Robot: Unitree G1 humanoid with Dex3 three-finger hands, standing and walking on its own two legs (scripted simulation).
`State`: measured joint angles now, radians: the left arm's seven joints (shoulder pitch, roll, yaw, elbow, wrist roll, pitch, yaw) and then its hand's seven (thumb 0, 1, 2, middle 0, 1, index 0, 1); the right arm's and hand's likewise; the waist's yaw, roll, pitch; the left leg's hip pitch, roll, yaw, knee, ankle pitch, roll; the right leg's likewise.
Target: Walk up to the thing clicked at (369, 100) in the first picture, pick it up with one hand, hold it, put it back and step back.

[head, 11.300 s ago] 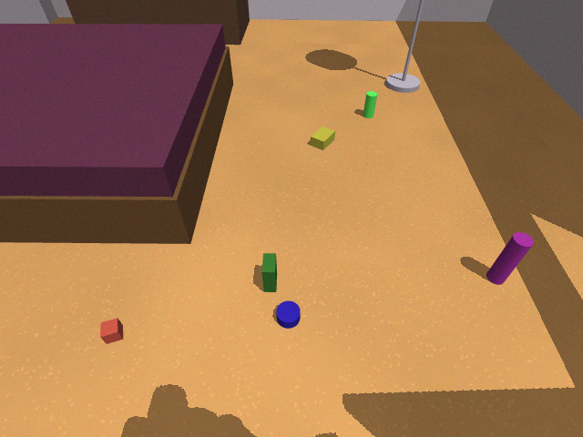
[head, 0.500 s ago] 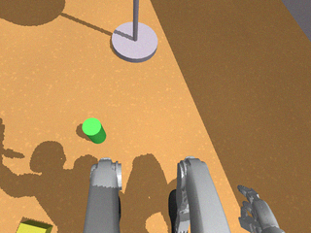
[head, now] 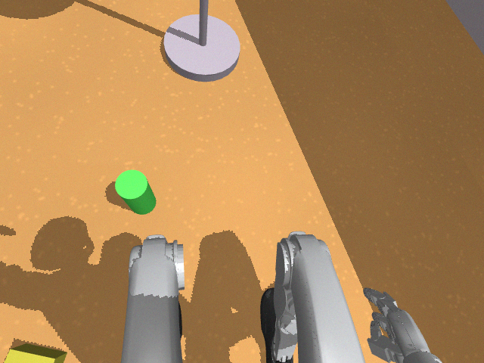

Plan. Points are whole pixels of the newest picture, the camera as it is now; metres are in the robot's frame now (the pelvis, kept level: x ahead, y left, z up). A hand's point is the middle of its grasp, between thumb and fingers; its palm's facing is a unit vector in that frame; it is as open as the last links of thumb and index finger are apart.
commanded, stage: go down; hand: left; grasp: from the side
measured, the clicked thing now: (137, 194) +0.46 +0.23 -0.33
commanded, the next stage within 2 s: approach in 0.54 s
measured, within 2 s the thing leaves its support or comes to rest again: neither
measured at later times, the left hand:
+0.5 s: hand out of the picture +0.37 +0.42 -0.01, palm faces +0.21 -0.97 -0.12, open 17.3 cm
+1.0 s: hand (14, 194) +0.39 +0.38 -0.12, palm faces +0.16 -0.99 +0.00, open 17.5 cm
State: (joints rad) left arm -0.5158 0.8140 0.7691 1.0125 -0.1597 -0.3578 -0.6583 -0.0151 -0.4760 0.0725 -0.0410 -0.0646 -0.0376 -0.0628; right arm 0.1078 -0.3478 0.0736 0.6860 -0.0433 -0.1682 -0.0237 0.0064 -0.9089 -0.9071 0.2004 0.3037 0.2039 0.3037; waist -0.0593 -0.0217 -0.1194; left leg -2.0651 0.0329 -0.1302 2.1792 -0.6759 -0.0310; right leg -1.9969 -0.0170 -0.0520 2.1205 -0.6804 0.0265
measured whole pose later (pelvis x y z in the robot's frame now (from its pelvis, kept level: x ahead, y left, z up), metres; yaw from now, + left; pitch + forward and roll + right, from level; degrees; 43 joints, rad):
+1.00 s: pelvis +0.00 +0.01 -0.07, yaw -3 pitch +27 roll -9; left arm -0.60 0.84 0.78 1.23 -0.25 -0.63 -0.72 -0.01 -0.55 0.04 -0.07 -0.08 -0.06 -0.09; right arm 0.03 -0.37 0.18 0.69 -0.12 -0.17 0.02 0.01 -0.90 -0.90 0.20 0.30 0.20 0.30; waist -0.12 -0.09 0.01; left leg -2.22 0.03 -0.19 2.43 -0.69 -0.03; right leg -2.14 0.01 -0.08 2.33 -0.68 0.05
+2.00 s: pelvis -0.02 +0.03 -0.13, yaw -10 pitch +10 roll -17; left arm -0.60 0.78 0.53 1.46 -0.11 -1.13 -0.13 -0.02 -0.47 0.07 -0.05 -0.06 -0.05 -0.06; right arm -0.16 -0.39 0.49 0.56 -0.37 -0.01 0.14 0.00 -0.92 -0.91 0.20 0.30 0.20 0.30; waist -0.25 -0.26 0.29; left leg -2.20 0.01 -0.39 2.68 -0.69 -0.02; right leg -2.05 0.08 -0.21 2.43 -0.61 0.07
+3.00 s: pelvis -0.02 +0.03 -0.12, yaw -12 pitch +11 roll -18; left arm -0.65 0.83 0.49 1.43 -0.06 -1.12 0.03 0.01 -0.19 0.93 -0.70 -1.01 -0.68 -1.01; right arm -0.17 -0.37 0.51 0.56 -0.38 0.03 0.16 0.00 -0.89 -0.90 0.20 0.30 0.20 0.30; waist -0.25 -0.28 0.32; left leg -2.21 0.02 -0.41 2.68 -0.71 -0.03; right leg -2.05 0.09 -0.23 2.41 -0.61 0.09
